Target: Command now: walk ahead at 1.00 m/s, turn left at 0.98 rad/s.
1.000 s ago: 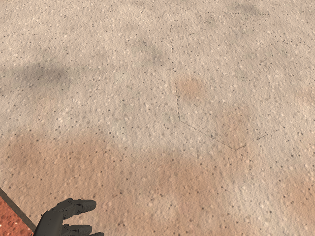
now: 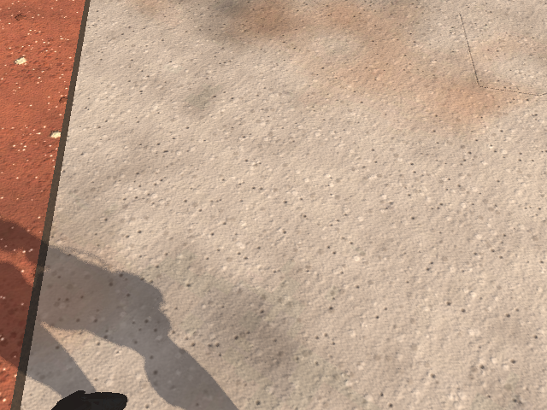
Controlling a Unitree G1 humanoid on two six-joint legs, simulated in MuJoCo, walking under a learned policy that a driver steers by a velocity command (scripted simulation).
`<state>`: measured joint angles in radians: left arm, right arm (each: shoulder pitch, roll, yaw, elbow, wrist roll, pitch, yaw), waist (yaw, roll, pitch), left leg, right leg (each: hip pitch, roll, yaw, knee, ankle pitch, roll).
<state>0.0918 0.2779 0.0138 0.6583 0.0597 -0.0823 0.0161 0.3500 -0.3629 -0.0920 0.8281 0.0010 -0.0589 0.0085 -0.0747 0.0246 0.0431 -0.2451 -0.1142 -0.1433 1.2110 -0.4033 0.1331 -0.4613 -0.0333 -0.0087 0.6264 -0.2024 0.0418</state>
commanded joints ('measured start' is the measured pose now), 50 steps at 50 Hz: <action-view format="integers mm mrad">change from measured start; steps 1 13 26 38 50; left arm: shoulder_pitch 190 372 344 239 273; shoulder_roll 102 151 37 119 188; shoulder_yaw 54 43 31 37 88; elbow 9 197 168 97 113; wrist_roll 1 -33 -46 -41 -54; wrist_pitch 5 -51 59 65 5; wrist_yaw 0 -25 -55 -91 -19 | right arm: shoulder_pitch -111 -445 -40 -20 -278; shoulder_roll -33 44 26 -119 17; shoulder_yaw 18 90 40 23 106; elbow -131 -296 -42 -12 -269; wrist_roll -28 -43 -23 -24 -71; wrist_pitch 6 23 -61 -57 -3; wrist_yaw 24 90 -1 -65 2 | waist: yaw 126 83 107 246 47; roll -69 -58 15 86 50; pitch -116 114 -1 -74 74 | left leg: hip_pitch -520 -314 121 290 -336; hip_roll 148 101 342 313 246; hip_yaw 56 254 1 407 114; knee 162 -474 -1050 -716 -158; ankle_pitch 124 399 278 1588 159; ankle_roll -21 27 5 -153 -211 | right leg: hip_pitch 501 356 -168 178 13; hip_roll -306 -196 -122 128 15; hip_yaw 441 -189 83 -216 402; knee -376 -602 649 111 -487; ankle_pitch -322 625 -13 230 42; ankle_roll -141 -124 -113 -226 -396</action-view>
